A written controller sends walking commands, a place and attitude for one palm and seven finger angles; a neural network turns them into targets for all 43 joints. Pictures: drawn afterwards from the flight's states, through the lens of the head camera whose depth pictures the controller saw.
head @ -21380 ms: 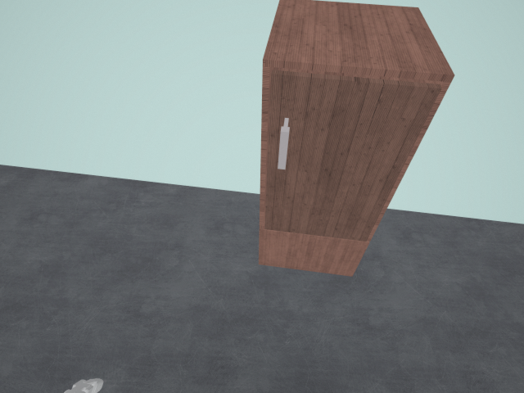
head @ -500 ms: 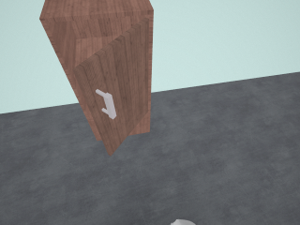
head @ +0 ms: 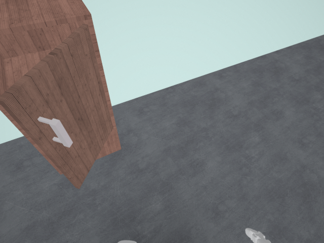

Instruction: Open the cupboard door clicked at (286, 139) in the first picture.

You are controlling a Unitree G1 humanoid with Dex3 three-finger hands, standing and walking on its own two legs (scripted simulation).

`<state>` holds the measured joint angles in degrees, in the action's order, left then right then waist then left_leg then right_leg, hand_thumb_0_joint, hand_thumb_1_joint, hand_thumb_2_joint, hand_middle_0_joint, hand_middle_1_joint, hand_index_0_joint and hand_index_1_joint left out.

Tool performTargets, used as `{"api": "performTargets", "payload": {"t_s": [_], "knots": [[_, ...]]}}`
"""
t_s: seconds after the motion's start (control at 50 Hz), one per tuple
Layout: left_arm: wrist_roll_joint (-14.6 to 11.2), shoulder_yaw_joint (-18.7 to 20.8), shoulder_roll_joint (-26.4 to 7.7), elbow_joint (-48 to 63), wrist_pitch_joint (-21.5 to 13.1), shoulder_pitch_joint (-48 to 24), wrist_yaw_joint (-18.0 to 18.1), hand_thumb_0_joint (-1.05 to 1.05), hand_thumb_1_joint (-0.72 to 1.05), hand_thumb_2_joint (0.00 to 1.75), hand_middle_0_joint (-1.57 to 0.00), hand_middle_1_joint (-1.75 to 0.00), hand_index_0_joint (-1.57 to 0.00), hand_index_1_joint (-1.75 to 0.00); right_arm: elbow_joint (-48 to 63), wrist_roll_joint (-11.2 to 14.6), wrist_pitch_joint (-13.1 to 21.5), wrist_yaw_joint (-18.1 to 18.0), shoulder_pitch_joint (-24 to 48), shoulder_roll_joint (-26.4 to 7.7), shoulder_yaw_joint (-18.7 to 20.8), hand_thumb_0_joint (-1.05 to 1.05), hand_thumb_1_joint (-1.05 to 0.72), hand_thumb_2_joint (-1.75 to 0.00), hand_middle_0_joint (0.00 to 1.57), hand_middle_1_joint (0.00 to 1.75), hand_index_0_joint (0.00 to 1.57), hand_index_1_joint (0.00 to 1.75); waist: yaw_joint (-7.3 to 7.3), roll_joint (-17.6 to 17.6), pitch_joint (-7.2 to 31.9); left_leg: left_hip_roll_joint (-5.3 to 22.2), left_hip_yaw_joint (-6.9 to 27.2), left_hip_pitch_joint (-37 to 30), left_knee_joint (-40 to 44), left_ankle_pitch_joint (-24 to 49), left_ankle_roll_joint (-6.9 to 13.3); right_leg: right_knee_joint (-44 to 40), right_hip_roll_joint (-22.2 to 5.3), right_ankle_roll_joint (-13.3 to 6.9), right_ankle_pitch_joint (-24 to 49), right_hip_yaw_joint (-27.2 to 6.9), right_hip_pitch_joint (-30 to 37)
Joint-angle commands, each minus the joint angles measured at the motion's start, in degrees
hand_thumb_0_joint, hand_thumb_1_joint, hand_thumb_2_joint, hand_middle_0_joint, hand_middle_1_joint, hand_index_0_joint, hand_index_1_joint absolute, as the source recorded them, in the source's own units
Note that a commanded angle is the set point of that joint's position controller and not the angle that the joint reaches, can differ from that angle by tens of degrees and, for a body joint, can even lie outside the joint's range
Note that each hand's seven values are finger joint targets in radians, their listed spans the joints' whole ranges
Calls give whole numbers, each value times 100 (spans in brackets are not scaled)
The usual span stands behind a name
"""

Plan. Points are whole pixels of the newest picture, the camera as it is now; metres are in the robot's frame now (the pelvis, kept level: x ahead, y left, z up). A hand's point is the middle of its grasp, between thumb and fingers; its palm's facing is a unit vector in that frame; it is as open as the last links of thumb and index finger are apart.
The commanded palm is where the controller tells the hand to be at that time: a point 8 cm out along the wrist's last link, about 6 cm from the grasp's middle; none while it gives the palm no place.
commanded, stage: walk to a spot facing it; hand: left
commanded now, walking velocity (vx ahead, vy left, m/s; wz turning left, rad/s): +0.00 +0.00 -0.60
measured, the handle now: (55, 132) +0.39 +0.36 -0.04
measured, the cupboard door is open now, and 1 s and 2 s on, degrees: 45 45 45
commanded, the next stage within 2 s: turn to face it in 2.00 s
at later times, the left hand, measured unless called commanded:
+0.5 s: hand (119, 230) +0.17 +0.13 -0.15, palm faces -0.30 -0.91 -0.29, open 7.4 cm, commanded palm none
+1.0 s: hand (135, 208) +0.23 +0.10 -0.16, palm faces -0.54 -0.83 -0.16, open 7.4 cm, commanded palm none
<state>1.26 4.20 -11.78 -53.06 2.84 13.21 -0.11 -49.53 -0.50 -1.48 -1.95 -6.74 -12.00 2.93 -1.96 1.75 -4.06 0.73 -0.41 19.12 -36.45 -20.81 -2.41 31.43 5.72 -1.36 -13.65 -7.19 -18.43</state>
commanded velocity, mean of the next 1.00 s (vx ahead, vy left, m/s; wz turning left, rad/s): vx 0.15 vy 0.00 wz -0.60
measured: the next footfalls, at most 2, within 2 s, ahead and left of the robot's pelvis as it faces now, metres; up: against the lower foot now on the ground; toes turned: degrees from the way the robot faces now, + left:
left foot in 0.02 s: +0.06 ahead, +0.11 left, +0.00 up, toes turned +0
right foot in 0.40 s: +0.01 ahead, -0.14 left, +0.00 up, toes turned -21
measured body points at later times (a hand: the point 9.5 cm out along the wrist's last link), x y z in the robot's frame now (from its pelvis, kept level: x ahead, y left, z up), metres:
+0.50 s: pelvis +0.00 -0.03 +0.00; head +0.04 -0.07 +0.44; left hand +0.18 +0.18 -0.13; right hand -0.08 -0.29 -0.16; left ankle +0.01 +0.11 -0.68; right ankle -0.03 -0.13 -0.73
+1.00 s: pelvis +0.09 -0.05 +0.01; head +0.13 -0.04 +0.46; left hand +0.26 +0.14 -0.15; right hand -0.01 -0.27 -0.12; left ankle +0.11 +0.06 -0.73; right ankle +0.00 -0.15 -0.64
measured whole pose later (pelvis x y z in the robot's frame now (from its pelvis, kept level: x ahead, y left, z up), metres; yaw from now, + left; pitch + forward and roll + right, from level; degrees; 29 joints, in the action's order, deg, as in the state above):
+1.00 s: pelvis +0.09 -0.05 +0.01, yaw -37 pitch +2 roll -1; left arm 2.1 5.8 -13.4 -56.0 1.7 16.1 -3.1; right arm -51.3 -2.1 3.5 -1.8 -18.0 -9.3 0.8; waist -1.2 2.6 -1.0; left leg 3.6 -8.4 8.9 -24.5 -17.3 0.4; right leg 66.6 -0.4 -0.5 -16.8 0.7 -32.3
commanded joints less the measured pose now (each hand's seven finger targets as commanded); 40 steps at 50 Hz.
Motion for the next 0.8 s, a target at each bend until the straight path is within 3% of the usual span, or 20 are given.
{"api": "performTargets", "payload": {"t_s": [0.0,0.02,0.06,0.1,0.14,0.24,0.3,0.32,0.34,0.36,0.38,0.4,0.42,0.46,0.5,0.58,0.64,0.7,0.74,0.78], "knots": [[-22,176,-617,758,-135,-285,-69,0,90,90,-20,-30,-20,-30,257,-82,187,-117,-1098,-1430,267,0,-90,-90,20,30,20,30,475,-1917,546,2705,2596,-1516,2374,675,1104,1980,-170,214,-2107,366,-1744],[75,233,-778,655,-96,-357,-103,0,90,90,-20,-30,-20,-30,245,-140,209,-132,-1008,-1297,203,0,-90,-90,20,30,20,30,461,-1480,419,2615,2474,-971,2378,927,1257,2907,-364,275,-1936,196,-1608],[69,296,-721,459,-67,-141,-180,0,90,90,-20,-30,-20,-30,408,-141,216,-143,-452,-993,75,0,-90,-90,20,30,20,30,76,-1167,196,1957,1276,-608,2136,1416,1026,3788,-555,395,-1234,332,-1527],[45,247,-591,376,-36,-52,-228,0,90,90,-20,-30,-20,-30,425,-114,238,-137,-383,-861,33,0,-90,-90,20,30,20,30,45,-992,346,1604,422,-897,1915,2102,893,3726,-669,481,-845,583,-1537],[20,186,-475,426,-15,-166,-229,0,90,90,-20,-30,-20,-30,252,-119,247,-131,-735,-886,66,0,-90,-90,20,30,20,30,166,-1053,522,1593,139,-1368,1736,2740,923,3225,-695,515,-853,741,-1519],[10,91,-351,551,-34,-654,-224,0,90,90,-20,-30,-20,-30,-31,-137,202,-70,-1218,-1011,172,0,-90,-90,20,30,20,30,433,-1357,413,1793,-235,-1323,1497,3094,945,1752,-724,413,-1089,1137,-896],[9,76,-415,533,-99,-591,-204,0,90,90,-20,-30,-20,-30,-68,-136,171,-28,-1240,-1140,240,0,-90,-90,20,30,20,30,414,-1442,564,1904,-341,-1375,1143,3236,853,888,-595,266,-1057,1310,-407],[-2,87,-437,493,-117,-471,-194,0,90,90,-20,-30,-20,-30,-78,-123,161,-21,-1203,-1149,250,0,-90,-90,20,30,20,30,323,-1448,641,1864,-446,-1279,935,3159,727,394,-571,207,-680,1329,-56],[1,114,-538,418,-146,-240,-176,0,90,90,-20,-30,-20,-30,-69,-94,151,-6,-1166,-1144,257,0,-90,-90,20,30,20,30,189,-1178,748,1775,-581,-996,570,2900,530,-281,-543,133,-25,1362,567],[19,177,-868,289,-195,221,-125,0,90,90,-20,-30,-20,-30,-3,-39,147,36,-1093,-1046,252,0,-90,-90,20,30,20,30,-60,-488,1015,1553,-883,-353,-223,2167,231,-801,-1035,-79,1032,756,1591],[70,319,-1559,180,-259,536,-29,0,90,90,-20,-30,-20,-30,250,-1,136,72,-898,-540,132,0,-90,-90,20,30,20,30,-228,1537,1032,647,-1299,1312,-1585,-977,-128,-1029,-2580,-697,3091,-1245,2542],[-38,324,-1658,121,-236,741,39,0,90,90,-20,-30,-20,-30,332,-23,53,19,-692,-681,122,0,-90,-90,20,30,20,30,-374,1253,1024,502,-500,1464,-2371,-1578,-145,-860,-2930,-1128,4022,-1331,2179],[-9,340,-1497,134,-225,555,103,0,90,90,-20,-30,-20,-30,218,-16,7,-43,-573,-602,138,0,-90,-90,20,30,20,30,-272,1470,943,551,-138,1648,-2812,-1394,-149,-807,-2537,-1197,3593,-1351,2046],[-31,253,-1156,284,-194,41,130,0,90,90,-20,-30,-20,-30,100,-20,-38,1,-491,-619,167,0,-90,-90,20,30,20,30,-43,954,507,614,40,1609,-3021,-639,-214,-882,-2096,-1009,2928,-883,1450],[-14,231,-1057,374,-224,-190,132,0,90,90,-20,-30,-20,-30,-32,-44,-62,48,-716,-505,165,0,-90,-90,20,30,20,30,129,632,659,531,-27,1291,-2802,-220,-253,-1041,-1851,-885,2048,-669,1237],[-1,253,-1082,387,-266,-58,54,0,90,90,-20,-30,-20,-30,77,-106,-39,125,-499,-533,195,0,-90,-90,20,30,20,30,66,524,275,400,-97,1267,-2267,-40,-252,-1692,-1720,-953,-650,-1183,763],[21,289,-1133,352,-329,99,12,0,90,90,-20,-30,-20,-30,240,-91,68,160,-261,-537,219,0,-90,-90,20,30,20,30,-13,575,124,330,-72,1299,-1624,-164,-198,-1888,-1762,-1108,-1494,-1587,771],[45,323,-1145,319,-376,202,-23,0,90,90,-20,-30,-20,-30,342,-61,188,179,-178,-457,222,0,-90,-90,20,30,20,30,-52,600,79,169,-76,948,-911,-388,-117,-1869,-1744,-1172,-1729,-1855,623],[26,344,-1151,375,-384,83,-43,0,90,90,-20,-30,-20,-30,333,-53,288,160,-433,-426,203,0,-90,-90,20,30,20,30,85,534,183,34,-107,223,-146,-246,-52,-1633,-1620,-1130,-1559,-1829,304],[-14,311,-951,420,-375,-162,-74,0,90,90,-20,-30,-20,-30,80,-53,403,89,-1162,-504,183,0,-90,-90,20,30,20,30,457,292,336,1,-197,-1608,1191,233,-6,-997,-1107,-739,-1656,-1384,-854]]}}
